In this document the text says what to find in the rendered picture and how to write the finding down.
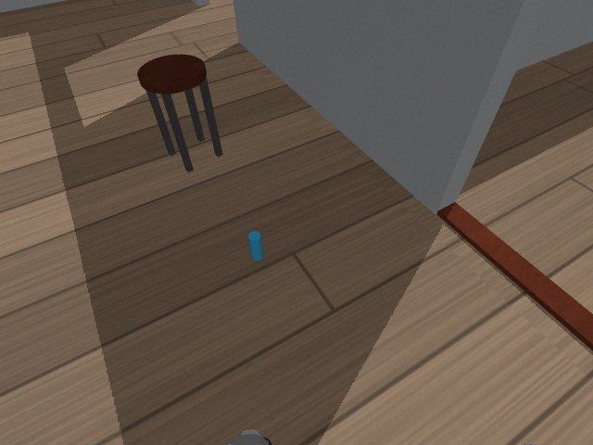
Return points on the stool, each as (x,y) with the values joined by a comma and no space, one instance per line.
(174,74)

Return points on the can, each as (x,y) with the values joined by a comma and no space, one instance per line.
(255,244)

